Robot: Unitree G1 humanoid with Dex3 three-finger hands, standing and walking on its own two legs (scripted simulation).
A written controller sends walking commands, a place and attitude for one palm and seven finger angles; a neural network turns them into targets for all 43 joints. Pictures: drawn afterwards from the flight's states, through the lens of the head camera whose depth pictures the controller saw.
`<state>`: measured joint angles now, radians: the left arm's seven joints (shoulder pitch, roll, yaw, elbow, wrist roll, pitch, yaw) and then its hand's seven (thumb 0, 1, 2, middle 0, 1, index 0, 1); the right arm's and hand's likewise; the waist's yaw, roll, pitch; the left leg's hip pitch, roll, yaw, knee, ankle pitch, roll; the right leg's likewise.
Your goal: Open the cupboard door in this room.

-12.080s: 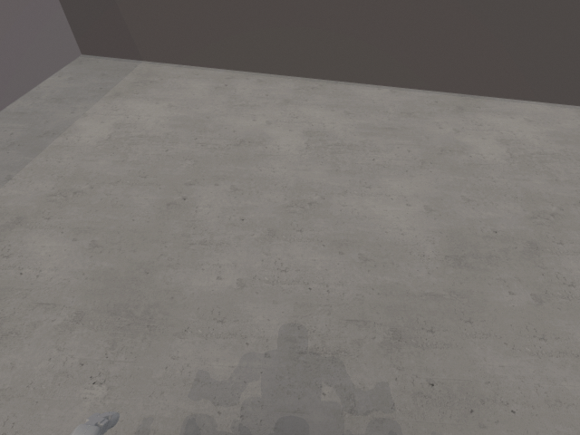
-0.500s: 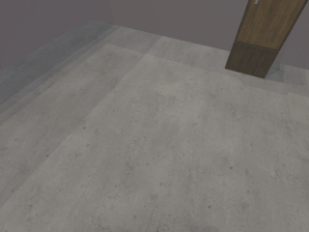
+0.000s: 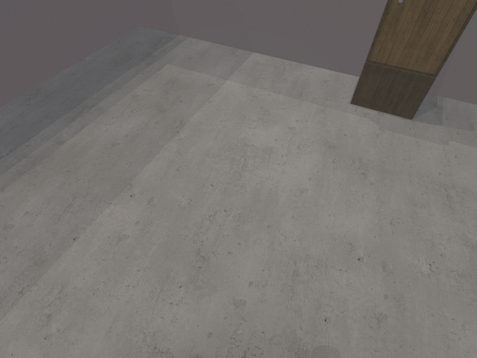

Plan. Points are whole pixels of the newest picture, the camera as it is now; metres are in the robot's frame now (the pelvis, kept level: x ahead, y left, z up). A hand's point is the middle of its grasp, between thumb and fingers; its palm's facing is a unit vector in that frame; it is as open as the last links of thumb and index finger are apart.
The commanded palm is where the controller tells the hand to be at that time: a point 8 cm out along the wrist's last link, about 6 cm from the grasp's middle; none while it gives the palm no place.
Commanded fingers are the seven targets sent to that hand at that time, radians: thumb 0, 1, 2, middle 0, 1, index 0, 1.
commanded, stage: turn or walk to find it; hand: left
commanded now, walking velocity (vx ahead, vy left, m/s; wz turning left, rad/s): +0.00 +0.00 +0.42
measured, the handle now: out of the picture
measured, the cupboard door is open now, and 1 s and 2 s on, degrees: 0 0 0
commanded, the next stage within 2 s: stand and wait in 0.04 s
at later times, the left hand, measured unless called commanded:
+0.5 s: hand out of the picture -0.01 +0.21 -0.17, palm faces +0.03 -0.96 -0.27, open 7.4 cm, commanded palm none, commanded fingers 0.00 0.90 0.90 -0.20 -0.30 -0.20 -0.30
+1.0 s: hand out of the picture +0.00 +0.23 -0.19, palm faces +0.12 -0.96 -0.24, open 7.4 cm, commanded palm none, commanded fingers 0.00 0.90 0.90 -0.20 -0.30 -0.20 -0.30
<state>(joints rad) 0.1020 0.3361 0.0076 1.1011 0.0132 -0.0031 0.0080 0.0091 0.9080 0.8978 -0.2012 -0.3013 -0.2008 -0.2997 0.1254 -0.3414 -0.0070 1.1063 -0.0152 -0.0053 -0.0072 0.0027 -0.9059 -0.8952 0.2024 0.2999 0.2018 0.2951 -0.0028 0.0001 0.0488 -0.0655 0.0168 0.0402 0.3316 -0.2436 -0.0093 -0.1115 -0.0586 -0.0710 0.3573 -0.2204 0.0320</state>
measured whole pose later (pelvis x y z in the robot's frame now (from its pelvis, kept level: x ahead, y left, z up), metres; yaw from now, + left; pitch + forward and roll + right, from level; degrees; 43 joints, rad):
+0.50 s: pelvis -0.03 -0.01 +0.00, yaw +2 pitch -2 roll +0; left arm 0.19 0.27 0.01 1.13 0.02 0.00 0.00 0.01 0.91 0.90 -0.20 -0.30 -0.20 -0.30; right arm 0.16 -0.26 -0.02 1.13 -0.01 0.00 0.00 0.00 -0.91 -0.89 0.20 0.30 0.20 0.30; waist 0.02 0.00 0.07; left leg -0.12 0.02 0.01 0.40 -0.23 -0.02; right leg -0.14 -0.05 -0.10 0.39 -0.21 0.02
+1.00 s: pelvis -0.04 +0.01 -0.01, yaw +8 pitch +0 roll -1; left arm 0.12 0.25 0.03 1.03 0.02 0.06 0.01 0.01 0.91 0.90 -0.20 -0.30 -0.20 -0.30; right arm 0.20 -0.20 -0.02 1.01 -0.03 0.03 0.01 0.00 -0.91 -0.90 0.20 0.30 0.20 0.29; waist -0.01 -0.02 0.09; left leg -0.30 -0.02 -0.05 0.59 -0.29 0.02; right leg -0.32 -0.08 -0.10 0.76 -0.44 0.04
